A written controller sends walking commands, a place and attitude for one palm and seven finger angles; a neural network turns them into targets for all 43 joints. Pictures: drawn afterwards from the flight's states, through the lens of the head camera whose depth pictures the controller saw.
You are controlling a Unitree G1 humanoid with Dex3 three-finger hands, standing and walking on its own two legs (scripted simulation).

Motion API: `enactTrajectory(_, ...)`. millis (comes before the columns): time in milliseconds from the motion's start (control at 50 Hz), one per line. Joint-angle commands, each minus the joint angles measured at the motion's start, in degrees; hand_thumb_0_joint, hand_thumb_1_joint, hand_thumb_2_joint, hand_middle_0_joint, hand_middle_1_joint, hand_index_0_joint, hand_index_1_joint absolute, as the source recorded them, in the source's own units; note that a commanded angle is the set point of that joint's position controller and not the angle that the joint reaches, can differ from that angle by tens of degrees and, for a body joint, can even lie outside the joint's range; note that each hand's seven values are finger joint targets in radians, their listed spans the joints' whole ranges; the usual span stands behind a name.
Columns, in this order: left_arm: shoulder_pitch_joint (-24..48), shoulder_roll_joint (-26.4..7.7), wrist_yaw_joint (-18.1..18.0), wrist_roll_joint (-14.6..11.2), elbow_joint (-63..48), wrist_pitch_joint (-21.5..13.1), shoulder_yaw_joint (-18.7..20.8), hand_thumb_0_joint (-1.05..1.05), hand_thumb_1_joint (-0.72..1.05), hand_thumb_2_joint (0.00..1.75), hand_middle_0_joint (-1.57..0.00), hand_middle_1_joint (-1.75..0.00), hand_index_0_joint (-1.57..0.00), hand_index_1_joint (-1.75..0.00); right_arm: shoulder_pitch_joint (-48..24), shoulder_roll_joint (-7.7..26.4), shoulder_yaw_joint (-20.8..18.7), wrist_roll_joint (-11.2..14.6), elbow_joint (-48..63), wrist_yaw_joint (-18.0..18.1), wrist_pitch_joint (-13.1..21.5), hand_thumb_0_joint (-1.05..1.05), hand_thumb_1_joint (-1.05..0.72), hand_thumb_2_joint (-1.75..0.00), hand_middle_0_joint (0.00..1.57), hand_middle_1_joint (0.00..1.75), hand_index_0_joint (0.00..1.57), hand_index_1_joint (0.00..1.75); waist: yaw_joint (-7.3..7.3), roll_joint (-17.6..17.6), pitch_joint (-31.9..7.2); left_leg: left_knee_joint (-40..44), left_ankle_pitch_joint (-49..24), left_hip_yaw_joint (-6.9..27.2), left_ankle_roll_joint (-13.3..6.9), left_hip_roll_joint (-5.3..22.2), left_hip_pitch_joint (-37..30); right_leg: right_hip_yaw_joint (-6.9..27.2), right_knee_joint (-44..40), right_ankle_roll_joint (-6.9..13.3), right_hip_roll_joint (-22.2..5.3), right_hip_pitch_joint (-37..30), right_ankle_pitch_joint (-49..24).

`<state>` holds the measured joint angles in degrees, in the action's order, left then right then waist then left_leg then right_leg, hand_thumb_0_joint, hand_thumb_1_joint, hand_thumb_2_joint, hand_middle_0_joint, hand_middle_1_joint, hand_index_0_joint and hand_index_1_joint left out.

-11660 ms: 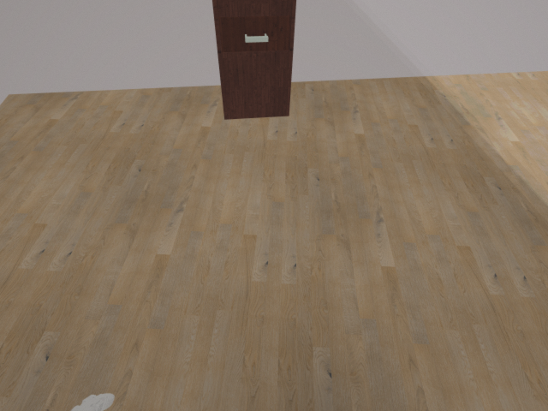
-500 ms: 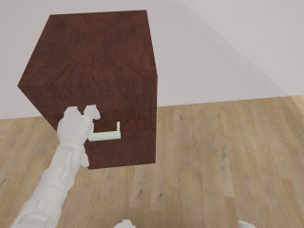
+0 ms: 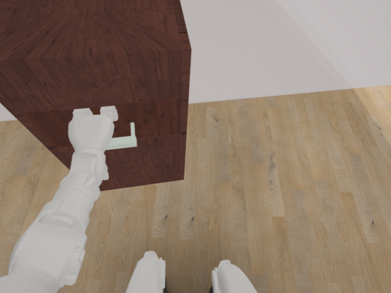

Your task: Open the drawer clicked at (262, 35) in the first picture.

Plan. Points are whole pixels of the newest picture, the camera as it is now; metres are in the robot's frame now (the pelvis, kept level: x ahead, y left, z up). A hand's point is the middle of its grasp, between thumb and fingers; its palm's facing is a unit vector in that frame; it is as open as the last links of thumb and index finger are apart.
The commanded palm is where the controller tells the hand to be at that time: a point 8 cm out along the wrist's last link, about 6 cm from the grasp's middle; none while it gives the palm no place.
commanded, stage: move the hooked fingers above the handle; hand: left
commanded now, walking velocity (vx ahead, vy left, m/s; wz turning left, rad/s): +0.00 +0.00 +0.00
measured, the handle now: (113, 136) +0.53 +0.21 -0.14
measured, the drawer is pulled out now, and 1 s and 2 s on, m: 0.00 0.00 0.00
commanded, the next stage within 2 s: none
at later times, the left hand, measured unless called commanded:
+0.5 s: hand (109, 141) +0.48 +0.20 -0.09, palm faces +0.00 -0.05 -1.00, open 13.8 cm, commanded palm +0.47 +0.19 -0.03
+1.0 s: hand (108, 144) +0.47 +0.21 -0.10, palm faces -0.02 -0.03 -1.00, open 13.8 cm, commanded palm +0.46 +0.19 -0.03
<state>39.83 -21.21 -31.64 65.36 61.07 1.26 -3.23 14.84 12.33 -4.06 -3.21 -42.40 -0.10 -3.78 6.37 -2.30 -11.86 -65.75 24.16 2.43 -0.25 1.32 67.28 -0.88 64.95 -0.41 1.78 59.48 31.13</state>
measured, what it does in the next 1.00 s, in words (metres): stands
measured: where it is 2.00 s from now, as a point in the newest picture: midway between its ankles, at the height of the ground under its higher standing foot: outside the picture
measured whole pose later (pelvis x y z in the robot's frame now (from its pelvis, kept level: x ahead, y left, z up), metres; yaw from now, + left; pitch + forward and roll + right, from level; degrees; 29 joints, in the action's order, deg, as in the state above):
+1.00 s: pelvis +0.00 +0.00 -0.04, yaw -2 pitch +31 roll -4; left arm 42.4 -23.7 -32.8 65.5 61.3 2.5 2.2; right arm 14.6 13.0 -3.2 -3.9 -41.2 -1.5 -3.5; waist 7.8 -3.5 -12.3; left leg -76.5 28.1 2.4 0.0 2.8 79.4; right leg -0.5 75.6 -0.3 3.4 71.8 34.8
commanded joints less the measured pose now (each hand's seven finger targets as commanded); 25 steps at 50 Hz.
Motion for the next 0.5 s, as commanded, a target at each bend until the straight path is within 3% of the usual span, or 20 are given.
enactTrajectory(0, 25.5, -10.0, -3.3, -0.1, -5.9, 2.6, 3.3, 0.00, -0.50, 0.30, -0.30, -1.20, -0.30, -1.20, 7.4, 9.8, -2.9, -0.3, 2.8, -0.3, 1.1, 0.00, -0.90, -0.90, 0.20, 0.30, 0.20, 0.30, 2.10, -5.4, -26.6, 3.9, -12.9, -0.3, -1.8, -1.1, -27.2, -2.6, -7.1, 2.9, 2.2, 2.1, -13.5)
enactTrajectory(40, 26.2, -14.2, -3.0, 0.3, -4.3, 3.7, 6.0, 0.00, -0.50, 0.30, -0.30, -1.20, -0.30, -1.20, 7.8, 10.3, -2.4, -0.3, 2.8, -0.3, 0.9, 0.00, -0.90, -0.90, 0.20, 0.30, 0.20, 0.30, 1.71, -5.2, -27.8, 2.6, -13.5, -0.6, -1.9, -1.0, -24.8, -2.6, -5.7, 2.7, 2.2, 1.8, -14.2)
enactTrajectory(120, 25.7, -15.7, -2.2, 0.5, -2.1, 4.6, 7.0, 0.00, -0.50, 0.30, -0.30, -1.20, -0.30, -1.20, 8.0, 10.4, -1.8, -0.6, 2.9, -0.6, 0.9, 0.00, -0.90, -0.90, 0.20, 0.30, 0.20, 0.30, 1.58, -4.6, -28.2, 0.3, -13.8, -0.9, -2.1, -0.8, -20.7, -2.3, -3.7, 2.6, 2.3, 1.6, -15.5)
enactTrajectory(240, 28.5, -16.4, -1.2, 1.0, -3.5, 1.7, 6.4, 0.00, -0.50, 0.30, -0.30, -1.20, -0.30, -1.20, 9.2, 10.4, -1.9, -0.6, 2.5, -0.5, 2.0, 0.00, -0.90, -0.90, 0.20, 0.30, 0.20, 0.30, 3.53, -3.7, -28.3, -3.9, -11.1, -1.0, -2.6, -0.3, -15.2, -2.0, -0.9, 2.2, 2.4, 5.7, -14.0)
enactTrajectory(260, 28.3, -15.7, -1.1, 1.0, -3.8, 1.1, 6.0, 0.00, -0.50, 0.30, -0.30, -1.20, -0.30, -1.20, 9.4, 10.4, -2.0, -0.7, 2.2, -0.7, 2.2, 0.00, -0.90, -0.90, 0.20, 0.30, 0.20, 0.30, 3.45, -5.2, -28.4, -4.5, -10.7, -1.1, -2.5, -0.2, -14.8, -1.9, -0.4, 2.3, 2.4, 6.6, -13.6)
enactTrajectory(300, 28.9, -17.5, -1.3, 0.7, -7.9, -0.1, 7.5, 0.00, -0.50, 0.30, -0.30, -1.20, -0.30, -1.20, 9.8, 10.5, -2.2, -0.8, 2.4, -0.8, 2.4, 0.00, -0.90, -0.90, 0.20, 0.30, 0.20, 0.30, 2.48, -6.4, -32.6, -5.1, -12.5, -1.0, -2.4, 0.0, -16.7, -1.9, 0.6, 2.4, 2.5, 5.7, -14.8)
enactTrajectory(340, 29.2, -17.2, -1.5, 0.2, -11.8, -0.8, 7.9, 0.00, -0.50, 0.30, -0.30, -1.20, -0.30, -1.20, 10.4, 10.6, -2.7, -0.7, 2.5, -0.9, 2.3, 0.00, -0.90, -0.90, 0.20, 0.30, 0.20, 0.30, 2.04, -8.3, -36.3, -4.9, -15.2, -0.2, -2.1, 0.1, -20.8, -2.1, 1.0, 2.5, 2.6, 6.0, -15.8)
enactTrajectory(360, 28.3, -17.8, -1.8, 0.2, -12.7, -0.8, 8.5, 0.00, -0.50, 0.30, -0.30, -1.20, -0.30, -1.20, 10.5, 10.4, -2.8, -0.7, 2.3, -1.0, 2.1, 0.00, -0.90, -0.90, 0.20, 0.30, 0.20, 0.30, 1.28, -9.4, -36.4, -4.7, -16.5, -0.2, -1.9, 0.2, -22.0, -2.3, 1.0, 2.6, 2.6, 5.7, -16.4)
enactTrajectory(420, 26.2, -16.4, -2.5, -0.4, -13.6, 0.5, 8.4, 0.00, -0.50, 0.30, -0.30, -1.20, -0.30, -1.20, 10.6, 10.2, -3.0, -0.6, 2.0, -1.4, 1.7, 0.00, -0.90, -0.90, 0.20, 0.30, 0.20, 0.30, 1.15, -9.1, -36.5, -4.2, -19.2, 0.0, -1.7, 0.3, -24.3, -2.7, 0.8, 2.5, 2.7, 4.7, -18.6)
enactTrajectory(480, 25.7, -15.5, -3.0, -0.8, -11.6, 2.9, 7.3, 0.00, -0.50, 0.30, -0.30, -1.20, -0.30, -1.20, 10.6, 10.3, -2.8, -0.3, 1.5, -1.4, 1.3, 0.00, -0.90, -0.90, 0.20, 0.30, 0.20, 0.30, 2.05, -5.9, -32.9, -3.3, -17.0, -0.3, -2.0, 0.3, -22.9, -2.9, -0.9, 2.2, 2.6, 3.9, -17.9)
